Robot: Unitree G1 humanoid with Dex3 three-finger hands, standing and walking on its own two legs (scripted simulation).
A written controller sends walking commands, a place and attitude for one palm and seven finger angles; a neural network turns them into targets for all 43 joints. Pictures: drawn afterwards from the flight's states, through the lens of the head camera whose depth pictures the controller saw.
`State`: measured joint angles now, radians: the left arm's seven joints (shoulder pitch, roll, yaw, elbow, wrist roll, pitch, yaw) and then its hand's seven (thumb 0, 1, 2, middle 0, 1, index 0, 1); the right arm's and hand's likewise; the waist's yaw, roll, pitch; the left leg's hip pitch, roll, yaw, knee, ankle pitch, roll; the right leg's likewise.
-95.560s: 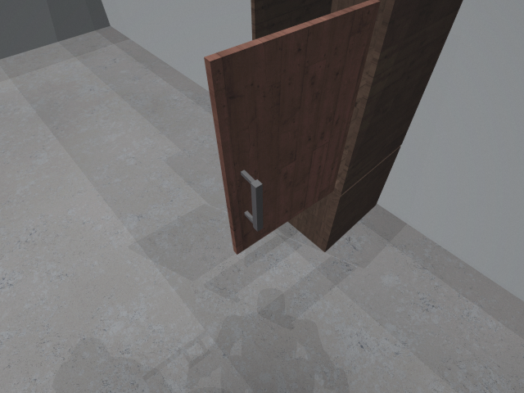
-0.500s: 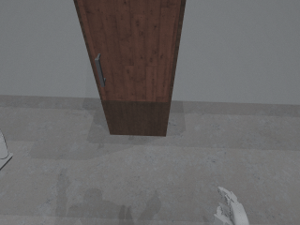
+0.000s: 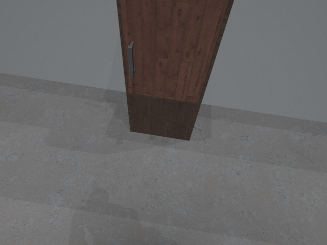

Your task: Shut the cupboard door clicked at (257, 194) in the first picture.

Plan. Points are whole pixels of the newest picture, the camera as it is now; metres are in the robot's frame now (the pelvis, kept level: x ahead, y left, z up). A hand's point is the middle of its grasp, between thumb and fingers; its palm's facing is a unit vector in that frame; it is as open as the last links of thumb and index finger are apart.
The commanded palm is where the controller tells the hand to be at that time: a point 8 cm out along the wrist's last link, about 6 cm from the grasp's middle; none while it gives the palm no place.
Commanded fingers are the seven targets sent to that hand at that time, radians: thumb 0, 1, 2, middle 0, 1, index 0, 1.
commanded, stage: let the arm hang, fingers relaxed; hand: left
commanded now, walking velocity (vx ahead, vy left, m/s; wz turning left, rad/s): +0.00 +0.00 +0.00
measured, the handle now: (132, 60) +0.88 +0.20 -0.09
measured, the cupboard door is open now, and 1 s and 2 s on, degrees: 0 0 0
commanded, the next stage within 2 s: look to check the result in 0.68 s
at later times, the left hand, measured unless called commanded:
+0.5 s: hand out of the picture -0.03 +0.19 -0.17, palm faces +0.00 -0.98 -0.17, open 7.4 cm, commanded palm none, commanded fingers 0.00 0.90 0.90 -0.20 -0.30 -0.20 -0.30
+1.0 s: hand out of the picture -0.01 +0.20 -0.16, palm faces -0.02 -0.98 -0.21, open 7.4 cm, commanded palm none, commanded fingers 0.00 0.90 0.90 -0.20 -0.30 -0.20 -0.30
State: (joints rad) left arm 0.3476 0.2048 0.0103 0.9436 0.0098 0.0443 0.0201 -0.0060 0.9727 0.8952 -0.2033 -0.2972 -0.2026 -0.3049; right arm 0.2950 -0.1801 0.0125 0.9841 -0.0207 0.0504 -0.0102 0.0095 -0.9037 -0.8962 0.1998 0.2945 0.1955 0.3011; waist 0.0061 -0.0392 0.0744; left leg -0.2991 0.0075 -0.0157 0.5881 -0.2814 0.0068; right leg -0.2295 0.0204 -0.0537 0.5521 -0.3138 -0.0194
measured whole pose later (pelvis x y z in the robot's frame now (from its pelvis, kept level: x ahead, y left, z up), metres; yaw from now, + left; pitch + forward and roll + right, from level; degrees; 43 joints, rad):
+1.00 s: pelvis -0.01 +0.02 +0.01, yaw -3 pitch -2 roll +0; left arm 0.28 0.17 0.01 1.13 0.01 -0.01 0.02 0.00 0.91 0.90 -0.20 -0.30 -0.20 -0.30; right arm 0.26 -0.17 -0.01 1.11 -0.01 0.01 -0.02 0.00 -0.90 -0.90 0.20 0.29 0.20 0.30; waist 0.00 0.00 0.05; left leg -0.19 -0.02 0.04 0.40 -0.17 0.03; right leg -0.16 0.00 0.01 0.41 -0.22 0.00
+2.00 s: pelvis +0.02 -0.01 +0.02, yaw -2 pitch -2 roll +0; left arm 0.17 0.28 0.01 1.13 0.01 -0.02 0.01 0.00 0.90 0.90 -0.20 -0.30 -0.20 -0.30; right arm 0.14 -0.28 0.00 1.12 -0.01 0.00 -0.01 0.01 -0.90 -0.90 0.20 0.29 0.20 0.30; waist 0.00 0.00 0.04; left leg -0.10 0.01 0.03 0.31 -0.18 -0.01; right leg -0.07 0.02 -0.01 0.32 -0.22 -0.03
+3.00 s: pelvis +0.03 -0.01 +0.02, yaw -3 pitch -2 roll +0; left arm 0.17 0.28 0.01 1.13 0.01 -0.02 0.01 0.00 0.90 0.90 -0.20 -0.30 -0.20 -0.30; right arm 0.15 -0.27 0.00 1.13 -0.01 0.00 -0.02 0.01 -0.90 -0.90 0.20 0.30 0.20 0.30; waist -0.01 -0.01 0.05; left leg -0.08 0.01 0.03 0.30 -0.18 -0.01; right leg -0.05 0.03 0.00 0.30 -0.22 -0.03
